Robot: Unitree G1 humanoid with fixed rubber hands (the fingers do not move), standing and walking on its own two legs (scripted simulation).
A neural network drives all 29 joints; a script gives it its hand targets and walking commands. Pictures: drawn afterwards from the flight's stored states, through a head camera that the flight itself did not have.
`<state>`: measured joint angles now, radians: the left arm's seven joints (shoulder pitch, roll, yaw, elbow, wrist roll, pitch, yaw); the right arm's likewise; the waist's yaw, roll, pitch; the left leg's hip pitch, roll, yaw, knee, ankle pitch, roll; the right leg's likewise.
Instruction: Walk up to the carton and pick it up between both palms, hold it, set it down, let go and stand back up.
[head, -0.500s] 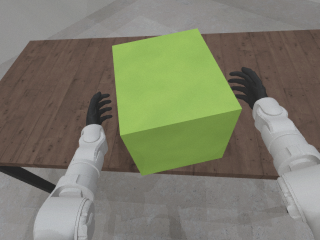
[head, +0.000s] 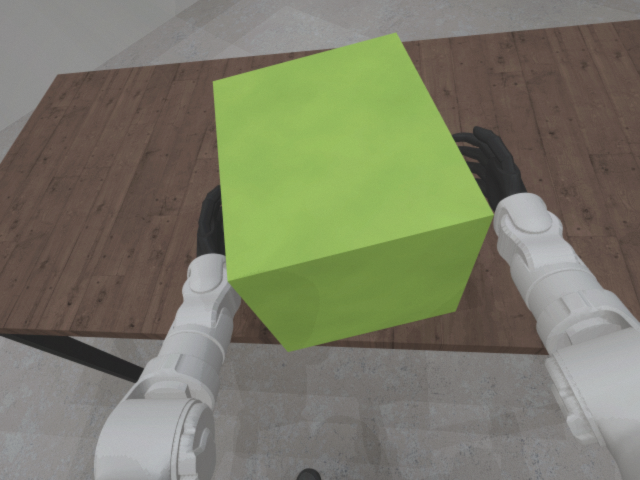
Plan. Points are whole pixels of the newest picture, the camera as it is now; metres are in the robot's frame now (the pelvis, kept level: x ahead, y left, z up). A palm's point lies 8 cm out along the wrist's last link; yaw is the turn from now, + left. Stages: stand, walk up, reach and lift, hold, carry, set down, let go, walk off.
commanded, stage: reach and lift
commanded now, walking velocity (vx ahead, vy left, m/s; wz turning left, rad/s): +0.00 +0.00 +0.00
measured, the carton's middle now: (339, 201) +0.48 +0.06 +0.03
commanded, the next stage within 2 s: none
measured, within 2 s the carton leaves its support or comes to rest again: leaves its support in 1.92 s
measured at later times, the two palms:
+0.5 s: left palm (218, 250) +0.39 +0.21 +0.04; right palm (484, 187) +0.49 -0.11 +0.05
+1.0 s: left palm (221, 256) +0.39 +0.20 +0.03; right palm (484, 187) +0.49 -0.11 +0.06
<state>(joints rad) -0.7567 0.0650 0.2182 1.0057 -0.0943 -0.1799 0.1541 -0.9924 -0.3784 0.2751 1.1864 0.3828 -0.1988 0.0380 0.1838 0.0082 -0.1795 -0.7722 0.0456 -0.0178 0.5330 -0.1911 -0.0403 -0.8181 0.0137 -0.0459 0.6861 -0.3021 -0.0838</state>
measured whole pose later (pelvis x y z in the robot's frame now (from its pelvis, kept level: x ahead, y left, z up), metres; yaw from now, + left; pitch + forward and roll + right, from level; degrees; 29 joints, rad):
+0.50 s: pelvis +0.00 +0.00 +0.00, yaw +0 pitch +25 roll +4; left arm -0.76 0.00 0.32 1.01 -0.09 -0.21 0.15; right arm -0.99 -0.30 0.21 1.19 0.32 -0.19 0.00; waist 0.19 0.00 -0.21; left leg -0.77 0.05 -0.02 0.53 -0.19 -0.04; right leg -0.82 0.01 -0.05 0.69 -0.30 -0.08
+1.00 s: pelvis +0.00 +0.00 +0.00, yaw +0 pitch +25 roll +4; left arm -0.76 -0.07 0.46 1.01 -0.02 -0.25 0.14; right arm -0.99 -0.24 -0.12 1.22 -0.05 -0.24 0.07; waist 0.19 0.00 -0.21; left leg -0.77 0.05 -0.02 0.53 -0.19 -0.04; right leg -0.82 0.01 -0.05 0.69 -0.30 -0.08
